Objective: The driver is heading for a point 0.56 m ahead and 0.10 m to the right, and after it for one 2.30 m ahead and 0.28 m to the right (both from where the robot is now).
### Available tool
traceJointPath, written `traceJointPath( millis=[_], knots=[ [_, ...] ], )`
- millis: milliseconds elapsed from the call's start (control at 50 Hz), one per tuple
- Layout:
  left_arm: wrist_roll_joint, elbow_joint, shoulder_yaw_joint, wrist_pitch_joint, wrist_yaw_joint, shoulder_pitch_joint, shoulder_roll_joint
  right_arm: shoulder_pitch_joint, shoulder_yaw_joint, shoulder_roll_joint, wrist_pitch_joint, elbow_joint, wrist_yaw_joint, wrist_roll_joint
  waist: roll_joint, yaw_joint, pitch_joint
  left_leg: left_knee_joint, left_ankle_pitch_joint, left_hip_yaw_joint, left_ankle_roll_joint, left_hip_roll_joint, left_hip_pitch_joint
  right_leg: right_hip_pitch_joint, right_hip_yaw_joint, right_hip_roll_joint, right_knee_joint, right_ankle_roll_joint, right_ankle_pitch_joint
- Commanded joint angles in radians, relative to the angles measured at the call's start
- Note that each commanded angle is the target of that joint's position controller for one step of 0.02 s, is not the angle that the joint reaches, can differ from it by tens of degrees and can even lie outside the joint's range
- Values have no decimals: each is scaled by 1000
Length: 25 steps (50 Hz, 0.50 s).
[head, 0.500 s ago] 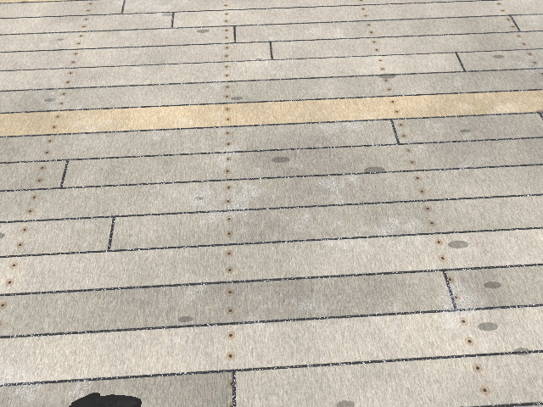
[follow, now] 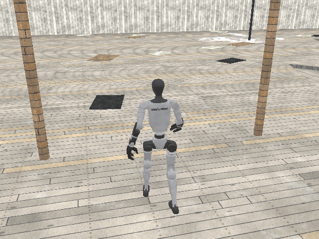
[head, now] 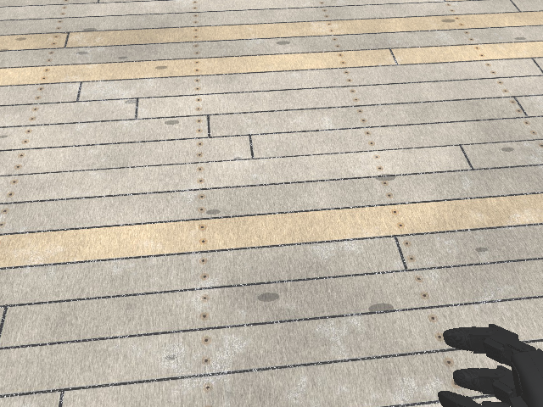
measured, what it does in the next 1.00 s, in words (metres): walks ahead: right foot, then left foot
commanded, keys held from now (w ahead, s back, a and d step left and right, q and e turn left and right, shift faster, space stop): w+e+shift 0.40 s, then e+shift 0.06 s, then q+shift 0.54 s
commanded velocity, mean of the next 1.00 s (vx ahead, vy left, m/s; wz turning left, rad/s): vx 0.62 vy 0.00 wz -0.30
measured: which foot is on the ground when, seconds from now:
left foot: down 0.00-0.42, up 0.44-0.84, down 0.86-1.00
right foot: down 0.00-0.00, up 0.02-0.42, down 0.44-0.86, up 0.88-1.00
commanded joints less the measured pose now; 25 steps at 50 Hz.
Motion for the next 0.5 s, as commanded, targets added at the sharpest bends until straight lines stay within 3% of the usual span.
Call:
traceJointPath(
  millis=[20,40,60,80,100,120,140,180,280,320,360,380,400,420,440,460,480,500],
  knots=[
    [-23,-153,-9,-27,7,-125,-9,555,-125,-339,0,72,-54,-47,341,-296,-278,-193,-739,-550,61,370,875,-696,-88,40,749,-61,-69],
    [-33,-173,-21,-15,11,-65,14,447,-134,-328,10,64,-49,-35,404,-202,-278,-321,-855,-855,135,432,809,-830,-125,-12,907,-74,14],
    [-7,-149,-11,5,14,-145,76,343,-111,-200,13,36,-44,-27,195,-196,-141,-289,-788,-674,133,381,695,-864,-149,-92,932,-76,115],
    [10,-150,-9,15,0,-207,84,321,-97,-138,12,45,-36,-17,88,-196,-61,-271,-557,-464,124,324,588,-838,-161,-127,880,-66,175],
    [23,-144,-8,22,-14,-270,75,358,-86,-101,13,72,-29,-19,43,-204,3,-254,-272,-250,75,248,509,-785,-150,-161,823,-57,190],
    [28,-168,-13,35,-28,-257,51,369,-86,-106,8,92,-36,-14,120,-175,-13,-269,-248,-223,88,247,504,-796,-168,-163,820,-44,203],
    [33,-183,-20,52,-39,-292,38,383,-85,-92,-3,117,-34,1,140,-167,18,-292,-182,-170,85,239,470,-810,-171,-193,820,-34,217],
    [27,-223,-29,71,-52,-368,25,413,-78,-61,-20,150,-20,13,97,-158,44,-300,32,-50,77,231,483,-865,-189,-197,822,-30,257],
    [26,-308,-58,69,-81,-547,29,409,-84,-91,-38,192,-26,13,35,-131,133,-384,303,230,44,154,425,-789,-314,-164,513,-57,455],
    [24,-321,-72,68,-88,-595,21,437,-89,-124,-37,210,-32,8,28,-129,157,-370,579,309,19,139,438,-681,-399,-118,362,-93,471],
    [25,-299,-68,65,-79,-554,46,476,-101,-180,-22,214,-46,10,64,-94,93,-240,1036,336,6,150,525,-542,-461,-32,297,-128,436],
    [8,-256,-55,67,-71,-449,74,471,-105,-198,-13,202,-57,12,84,-48,-14,-95,1272,343,4,154,548,-397,-464,24,327,-141,411],
    [23,-234,-45,60,-61,-325,96,445,-118,-255,2,189,-61,10,118,33,-32,100,1329,323,7,201,501,-283,-432,29,298,-170,331],
    [31,-169,-20,50,-41,-117,146,396,-122,-256,17,172,-59,6,109,122,-94,374,1242,292,17,225,414,-72,-358,33,222,-213,335],
    [30,-118,9,44,-5,-31,178,405,-117,-201,23,184,-39,7,-6,116,-116,719,484,295,4,107,242,120,-260,-8,121,-222,412],
    [34,-125,35,57,14,-107,308,466,-89,-71,19,116,-26,-13,-236,-49,-97,1119,-470,244,-42,-57,-180,336,77,-233,240,-298,949],
    [33,-178,58,69,14,-87,345,448,-87,-128,10,45,-38,23,-130,-8,-344,1235,-421,36,-36,-66,-309,486,391,-380,73,-440,926],
    [20,-191,46,67,23,-142,284,391,-80,-142,-1,49,-44,30,11,-34,-253,1154,-303,2,-22,-15,-323,350,376,-390,-43,-394,885]
  ],
)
